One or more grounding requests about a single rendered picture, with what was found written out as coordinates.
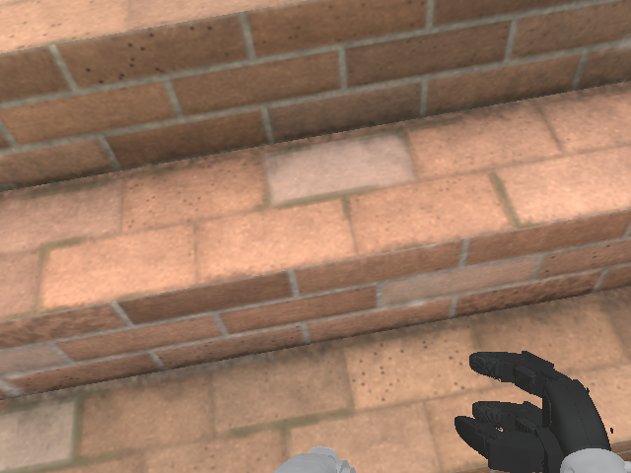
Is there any left robot thigh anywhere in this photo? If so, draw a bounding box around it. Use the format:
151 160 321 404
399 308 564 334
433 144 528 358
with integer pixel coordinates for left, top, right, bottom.
273 453 356 473

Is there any robot right hand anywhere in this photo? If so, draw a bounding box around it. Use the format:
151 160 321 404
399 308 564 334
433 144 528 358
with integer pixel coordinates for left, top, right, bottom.
455 351 613 473

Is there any left robot shin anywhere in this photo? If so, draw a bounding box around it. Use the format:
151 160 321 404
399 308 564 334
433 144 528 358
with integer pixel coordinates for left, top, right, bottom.
311 446 339 463

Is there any robot right forearm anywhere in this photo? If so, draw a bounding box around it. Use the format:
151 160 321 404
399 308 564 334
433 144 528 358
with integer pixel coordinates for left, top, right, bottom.
560 448 627 473

